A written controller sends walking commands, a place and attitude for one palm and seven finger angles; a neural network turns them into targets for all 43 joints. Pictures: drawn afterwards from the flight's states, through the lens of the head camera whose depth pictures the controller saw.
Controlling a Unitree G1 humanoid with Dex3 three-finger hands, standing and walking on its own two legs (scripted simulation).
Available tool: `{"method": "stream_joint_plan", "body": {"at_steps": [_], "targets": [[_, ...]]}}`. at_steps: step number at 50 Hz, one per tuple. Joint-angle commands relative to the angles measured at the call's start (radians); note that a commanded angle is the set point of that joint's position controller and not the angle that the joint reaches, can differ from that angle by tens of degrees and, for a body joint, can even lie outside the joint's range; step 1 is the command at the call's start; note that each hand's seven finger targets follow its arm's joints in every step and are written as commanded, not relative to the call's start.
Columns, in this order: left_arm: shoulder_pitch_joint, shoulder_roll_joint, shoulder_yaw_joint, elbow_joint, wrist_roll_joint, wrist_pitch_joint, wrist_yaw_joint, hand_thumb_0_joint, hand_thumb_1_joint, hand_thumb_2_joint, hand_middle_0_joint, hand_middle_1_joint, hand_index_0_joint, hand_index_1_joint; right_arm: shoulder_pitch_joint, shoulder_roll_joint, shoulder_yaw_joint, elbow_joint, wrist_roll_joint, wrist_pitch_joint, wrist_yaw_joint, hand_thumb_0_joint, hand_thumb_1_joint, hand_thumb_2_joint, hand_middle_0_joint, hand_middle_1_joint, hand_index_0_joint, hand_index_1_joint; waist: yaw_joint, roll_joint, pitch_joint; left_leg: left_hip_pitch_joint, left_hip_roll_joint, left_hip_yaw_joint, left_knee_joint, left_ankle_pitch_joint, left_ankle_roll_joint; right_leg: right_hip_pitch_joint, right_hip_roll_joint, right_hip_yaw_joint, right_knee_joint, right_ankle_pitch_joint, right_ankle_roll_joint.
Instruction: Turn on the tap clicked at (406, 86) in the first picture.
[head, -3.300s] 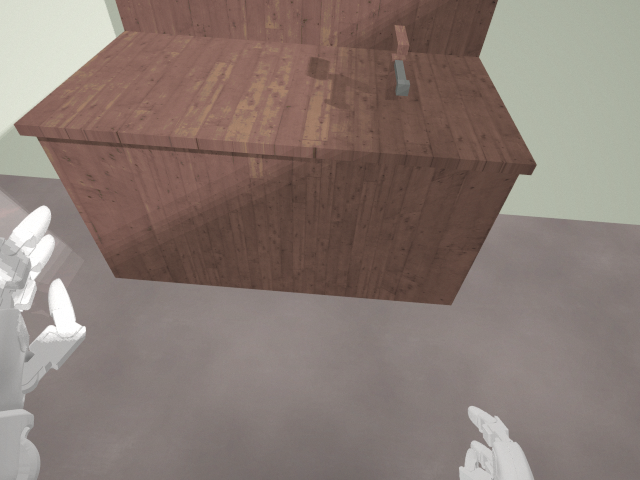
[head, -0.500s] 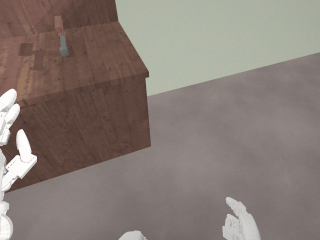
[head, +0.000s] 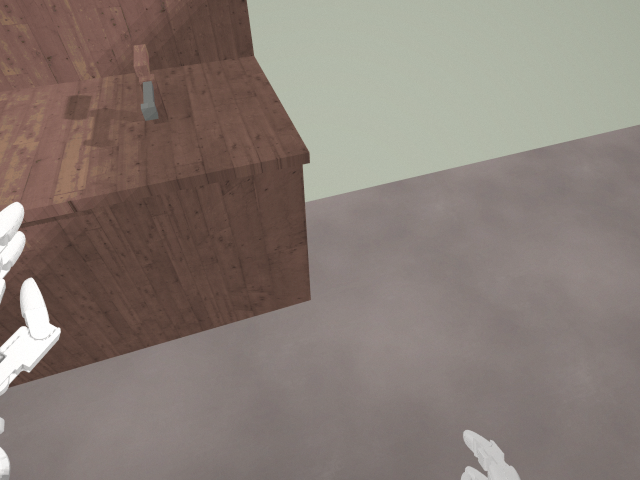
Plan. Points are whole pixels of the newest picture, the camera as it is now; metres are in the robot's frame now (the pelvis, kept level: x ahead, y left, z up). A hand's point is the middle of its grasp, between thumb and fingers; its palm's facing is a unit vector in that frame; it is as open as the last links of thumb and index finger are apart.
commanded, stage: take the last steps up to it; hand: left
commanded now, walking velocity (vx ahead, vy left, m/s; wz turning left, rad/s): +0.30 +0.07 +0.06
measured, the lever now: (149, 111) +0.81 +0.42 +0.07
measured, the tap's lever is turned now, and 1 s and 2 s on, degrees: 0 0 0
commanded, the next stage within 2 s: come to a stop and stand still in 1.82 s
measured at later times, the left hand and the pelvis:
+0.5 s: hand (74, 263) +0.29 +0.28 +0.17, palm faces +0.47 -0.81 -0.36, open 7.4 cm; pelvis +0.08 +0.03 -0.01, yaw +0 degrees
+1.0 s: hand (154, 202) +0.41 +0.24 +0.16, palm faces +0.42 -0.81 -0.41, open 7.4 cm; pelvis +0.19 +0.00 +0.00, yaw +2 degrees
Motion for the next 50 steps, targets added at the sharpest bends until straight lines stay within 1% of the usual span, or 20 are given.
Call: {"method": "stream_joint_plan", "body": {"at_steps": [1,2,4,6,9,15,19,20,21,22,24,30,38,39,40,41,42,44,46,50], "targets": [[-0.158,0.135,0.045,-0.134,0.020,-0.019,0.007,0.000,0.900,0.900,-0.200,-0.300,-0.200,-0.300,-0.144,-0.136,-0.059,-0.148,0.007,-0.024,-0.019,0.000,-0.900,-0.900,0.200,0.300,0.200,0.300,0.008,-0.280,-0.016,-0.437,-0.007,0.002,0.314,-0.290,0.038,0.307,-0.259,0.480,-0.340,-0.246,-0.149],[-0.197,0.177,0.073,-0.145,0.013,-0.022,0.010,0.000,0.900,0.900,-0.200,-0.300,-0.200,-0.300,-0.178,-0.153,-0.060,-0.154,0.002,-0.034,-0.017,0.000,-0.900,-0.900,0.200,0.300,0.200,0.300,0.027,-0.353,0.024,-0.511,-0.040,-0.048,0.552,-0.264,0.012,0.269,-0.414,0.702,-0.440,-0.253,-0.225],[-0.237,0.169,0.067,-0.182,0.013,-0.047,0.003,0.000,0.900,0.900,-0.200,-0.300,-0.200,-0.300,-0.156,-0.166,-0.073,-0.131,-0.002,-0.044,-0.003,0.000,-0.900,-0.900,0.200,0.300,0.200,0.300,-0.001,-0.259,0.020,-0.471,0.007,-0.130,0.669,-0.100,-0.010,0.190,-0.374,0.618,-0.440,-0.245,-0.211],[-0.198,0.179,0.084,-0.230,0.012,-0.061,-0.003,0.000,0.900,0.900,-0.200,-0.300,-0.200,-0.300,-0.175,-0.149,-0.056,-0.123,-0.001,-0.023,-0.005,0.000,-0.900,-0.900,0.200,0.300,0.200,0.300,-0.001,-0.144,0.024,-0.434,0.029,-0.107,0.667,-0.026,-0.020,0.144,-0.319,0.408,-0.402,-0.069,-0.195],[-0.156,0.181,0.105,-0.258,0.011,-0.079,0.003,0.000,0.900,0.900,-0.200,-0.300,-0.200,-0.300,-0.166,-0.144,-0.055,-0.125,-0.002,-0.016,-0.004,0.000,-0.900,-0.900,0.200,0.300,0.200,0.300,-0.004,-0.114,-0.002,-0.368,0.036,-0.057,0.503,0.033,-0.021,0.150,-0.281,0.238,-0.379,0.154,-0.178],[-0.022,0.132,0.107,-0.232,-0.006,-0.065,0.027,0.000,0.900,0.900,-0.200,-0.300,-0.200,-0.300,-0.125,-0.130,-0.075,-0.172,0.001,-0.024,-0.008,0.000,-0.900,-0.900,0.200,0.300,0.200,0.300,0.022,-0.155,-0.061,-0.209,0.002,0.047,0.130,0.017,0.003,0.225,-0.262,0.214,-0.313,0.208,-0.189],[-0.072,0.118,0.087,-0.233,-0.010,-0.054,0.035,0.000,0.900,0.900,-0.200,-0.300,-0.200,-0.300,-0.100,-0.145,-0.081,-0.184,0.001,-0.019,-0.017,0.000,-0.900,-0.900,0.200,0.300,0.200,0.300,0.003,-0.163,-0.063,-0.017,-0.025,0.090,-0.065,0.083,0.007,0.169,-0.189,0.155,-0.201,0.114,-0.136],[-0.079,0.108,0.069,-0.226,-0.009,-0.053,0.031,0.000,0.900,0.900,-0.200,-0.300,-0.200,-0.300,-0.095,-0.157,-0.088,-0.186,0.008,-0.019,-0.025,0.000,-0.900,-0.900,0.200,0.300,0.200,0.300,-0.005,-0.097,-0.057,0.072,-0.004,0.056,-0.107,0.082,0.022,0.104,-0.160,0.135,-0.103,0.114,-0.107],[-0.118,0.105,0.061,-0.259,-0.010,-0.060,0.030,0.000,0.900,0.900,-0.200,-0.300,-0.200,-0.300,-0.092,-0.178,-0.093,-0.191,0.010,-0.019,-0.028,0.000,-0.900,-0.900,0.200,0.300,0.200,0.300,-0.021,0.041,-0.069,0.168,0.082,-0.089,-0.165,0.070,0.073,-0.003,-0.093,0.092,0.074,0.101,-0.068],[-0.143,0.101,0.057,-0.274,-0.010,-0.067,0.029,0.000,0.900,0.900,-0.200,-0.300,-0.200,-0.300,-0.099,-0.193,-0.095,-0.196,0.014,-0.019,-0.023,0.000,-0.900,-0.900,0.200,0.300,0.200,0.300,-0.019,0.226,-0.079,0.296,0.265,-0.371,-0.203,0.191,0.158,-0.213,0.004,0.028,0.295,-0.122,-0.023],[-0.181,0.175,0.080,-0.259,0.010,-0.078,0.023,0.000,0.900,0.900,-0.200,-0.300,-0.200,-0.300,-0.126,-0.160,-0.064,-0.181,-0.005,-0.034,-0.019,0.000,-0.900,-0.900,0.200,0.300,0.200,0.300,-0.017,0.235,-0.050,0.217,0.358,-0.500,-0.271,0.217,0.239,-0.328,-0.024,0.121,0.562,-0.215,-0.030],[-0.080,0.149,0.087,-0.391,0.003,-0.068,0.013,0.000,0.900,0.900,-0.200,-0.300,-0.200,-0.300,-0.110,-0.157,-0.071,-0.153,0.009,-0.073,0.003,0.000,-0.900,-0.900,0.200,0.300,0.200,0.300,0.006,0.190,-0.065,0.114,0.218,-0.167,-0.244,0.240,0.178,-0.247,-0.041,0.065,0.392,0.005,-0.010],[-0.077,0.121,0.102,-0.187,-0.007,-0.037,0.008,0.000,0.900,0.900,-0.200,-0.300,-0.200,-0.300,-0.125,-0.146,-0.059,-0.140,0.006,-0.051,-0.011,0.000,-0.900,-0.900,0.200,0.300,0.200,0.300,0.000,0.105,-0.068,0.025,0.193,-0.043,-0.087,0.221,0.105,0.079,0.045,-0.061,-0.075,0.112,-0.008],[-0.101,0.125,0.099,-0.169,-0.003,-0.033,0.009,0.000,0.900,0.900,-0.200,-0.300,-0.200,-0.300,-0.129,-0.143,-0.059,-0.141,0.009,-0.042,-0.012,0.000,-0.900,-0.900,0.200,0.300,0.200,0.300,0.006,0.046,-0.087,-0.037,0.168,-0.024,0.033,0.193,0.088,0.190,0.030,-0.029,-0.143,0.132,-0.025],[-0.113,0.123,0.081,-0.137,0.005,-0.026,0.007,0.000,0.900,0.900,-0.200,-0.300,-0.200,-0.300,-0.124,-0.124,-0.058,-0.140,0.014,-0.036,-0.012,0.000,-0.900,-0.900,0.200,0.300,0.200,0.300,0.008,-0.123,-0.116,-0.145,0.095,0.040,0.261,0.092,0.067,0.283,-0.090,0.160,-0.194,0.119,-0.086],[-0.140,0.159,0.094,-0.149,0.008,-0.024,0.009,0.000,0.900,0.900,-0.200,-0.300,-0.200,-0.300,-0.147,-0.110,-0.053,-0.159,0.014,-0.035,-0.010,0.000,-0.900,-0.900,0.200,0.300,0.200,0.300,0.010,-0.358,-0.106,-0.394,-0.038,0.058,0.527,-0.196,0.018,0.384,-0.313,0.580,-0.286,0.198,-0.197],[-0.145,0.184,0.123,-0.158,-0.002,-0.025,0.011,0.000,0.900,0.900,-0.200,-0.300,-0.200,-0.300,-0.169,-0.129,-0.055,-0.159,0.008,-0.038,-0.007,0.000,-0.900,-0.900,0.200,0.300,0.200,0.300,0.025,-0.339,-0.075,-0.467,-0.030,-0.064,0.694,-0.256,0.004,0.349,-0.405,0.683,-0.336,0.231,-0.240],[-0.153,0.157,0.095,-0.168,-0.004,-0.043,-0.004,0.000,0.900,0.900,-0.200,-0.300,-0.200,-0.300,-0.144,-0.143,-0.066,-0.134,0.008,-0.036,0.005,0.000,-0.900,-0.900,0.200,0.300,0.200,0.300,0.006,-0.233,-0.044,-0.454,0.022,-0.118,0.744,-0.140,-0.015,0.265,-0.354,0.568,-0.338,0.110,-0.233],[-0.146,0.162,0.094,-0.248,0.007,-0.061,-0.002,0.000,0.900,0.900,-0.200,-0.300,-0.200,-0.300,-0.186,-0.135,-0.052,-0.132,0.006,-0.013,0.005,0.000,-0.900,-0.900,0.200,0.300,0.200,0.300,0.005,-0.127,-0.029,-0.430,0.042,-0.100,0.680,-0.094,-0.024,0.219,-0.311,0.388,-0.314,0.259,-0.218],[-0.136,0.199,0.131,-0.372,0.007,-0.087,0.019,0.000,0.900,0.900,-0.200,-0.300,-0.200,-0.300,-0.187,-0.131,-0.058,-0.153,0.000,-0.011,-0.003,0.000,-0.900,-0.900,0.200,0.300,0.200,0.300,0.001,-0.124,-0.074,-0.280,0.045,-0.032,0.354,-0.027,-0.018,0.202,-0.261,0.198,-0.285,0.452,-0.188]]}}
